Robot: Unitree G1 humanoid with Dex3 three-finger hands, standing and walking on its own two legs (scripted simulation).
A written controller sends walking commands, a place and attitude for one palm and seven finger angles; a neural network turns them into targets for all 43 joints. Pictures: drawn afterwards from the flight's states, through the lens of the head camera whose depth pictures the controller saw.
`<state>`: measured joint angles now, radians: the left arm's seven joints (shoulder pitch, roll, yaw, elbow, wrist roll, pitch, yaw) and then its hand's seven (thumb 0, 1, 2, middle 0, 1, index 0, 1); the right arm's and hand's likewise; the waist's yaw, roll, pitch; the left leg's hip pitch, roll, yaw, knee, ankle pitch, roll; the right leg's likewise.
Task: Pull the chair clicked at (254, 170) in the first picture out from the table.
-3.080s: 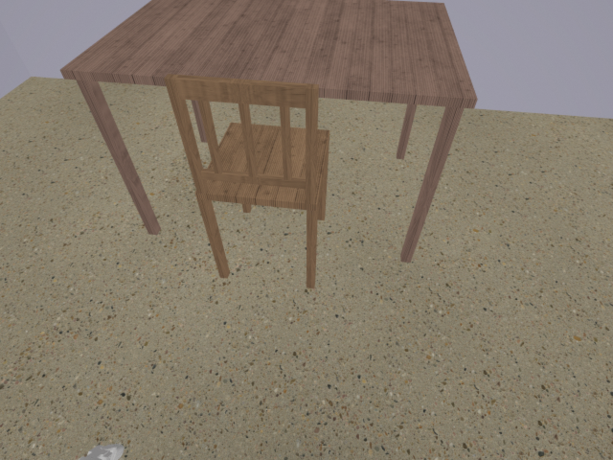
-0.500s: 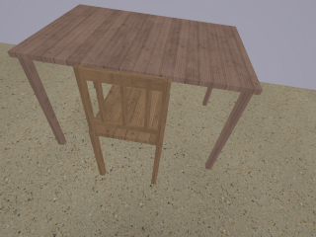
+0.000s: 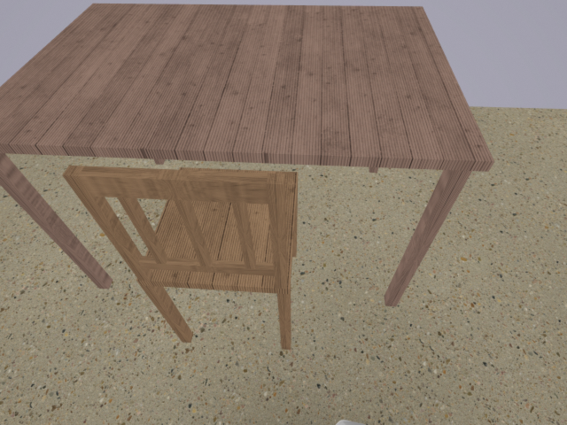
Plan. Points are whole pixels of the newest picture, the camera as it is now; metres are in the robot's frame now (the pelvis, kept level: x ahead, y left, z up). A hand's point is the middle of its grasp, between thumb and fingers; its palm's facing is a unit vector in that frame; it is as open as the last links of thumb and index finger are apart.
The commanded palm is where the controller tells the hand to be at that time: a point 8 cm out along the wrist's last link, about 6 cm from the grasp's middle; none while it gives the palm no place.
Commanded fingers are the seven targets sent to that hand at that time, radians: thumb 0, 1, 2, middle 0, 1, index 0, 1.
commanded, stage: come to a stop and stand still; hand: left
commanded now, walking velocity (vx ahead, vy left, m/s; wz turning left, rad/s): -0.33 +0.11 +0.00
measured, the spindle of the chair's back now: (195, 233) +0.48 +0.20 -0.09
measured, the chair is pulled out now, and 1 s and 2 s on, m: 0.00 0.00 0.00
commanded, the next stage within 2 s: look again from close up in 1.78 s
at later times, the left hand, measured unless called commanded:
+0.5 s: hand out of the picture +0.01 +0.27 -0.16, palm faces +0.08 -0.96 -0.28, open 7.4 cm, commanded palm none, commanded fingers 0.00 0.90 0.90 -0.20 -0.30 -0.20 -0.30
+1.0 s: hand out of the picture -0.03 +0.26 -0.16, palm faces +0.02 -0.98 -0.20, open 7.4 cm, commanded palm none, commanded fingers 0.00 0.90 0.90 -0.20 -0.30 -0.20 -0.30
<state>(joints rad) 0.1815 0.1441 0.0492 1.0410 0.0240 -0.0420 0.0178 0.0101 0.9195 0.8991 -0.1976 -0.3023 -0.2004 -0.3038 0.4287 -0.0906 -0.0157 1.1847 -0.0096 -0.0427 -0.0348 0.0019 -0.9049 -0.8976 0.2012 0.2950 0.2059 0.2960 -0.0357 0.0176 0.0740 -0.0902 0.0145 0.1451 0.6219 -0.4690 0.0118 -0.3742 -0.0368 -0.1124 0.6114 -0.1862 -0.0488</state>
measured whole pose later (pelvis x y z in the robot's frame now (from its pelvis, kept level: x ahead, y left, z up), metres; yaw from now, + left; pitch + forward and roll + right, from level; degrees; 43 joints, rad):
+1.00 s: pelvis -0.03 +0.09 +0.02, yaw +1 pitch -1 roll +0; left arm 0.30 0.14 -0.01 1.06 0.02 0.00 0.03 0.01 0.91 0.90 -0.20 -0.30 -0.20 -0.30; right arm 0.31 -0.18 0.01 1.08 -0.02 0.00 -0.02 0.00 -0.91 -0.90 0.20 0.29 0.20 0.30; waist -0.01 0.01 0.03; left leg -0.21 -0.07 0.10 0.41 -0.20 0.09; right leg -0.27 -0.03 0.02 0.47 -0.20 0.01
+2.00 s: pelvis +0.02 +0.06 +0.02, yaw +1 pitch +0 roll +0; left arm 0.30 0.15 -0.02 1.11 0.01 -0.02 0.04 0.01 0.91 0.90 -0.20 -0.30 -0.20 -0.30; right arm 0.27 -0.14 0.03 1.16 -0.01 -0.03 -0.03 0.00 -0.91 -0.90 0.20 0.29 0.20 0.30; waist 0.00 0.00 0.03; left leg -0.12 -0.02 0.07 0.38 -0.26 0.03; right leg -0.16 0.02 -0.01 0.42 -0.25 -0.03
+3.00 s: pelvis +0.02 +0.05 +0.02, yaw +2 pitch +0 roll +0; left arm 0.36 0.14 -0.02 0.97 -0.03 0.03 0.06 0.02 0.92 0.90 -0.20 -0.30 -0.20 -0.30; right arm 0.30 -0.14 0.03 1.11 0.00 -0.03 -0.04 0.01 -0.91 -0.90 0.20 0.29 0.20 0.30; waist 0.00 0.00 0.03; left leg -0.14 0.00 0.05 0.42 -0.27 0.02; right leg -0.16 0.04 -0.02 0.42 -0.25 -0.04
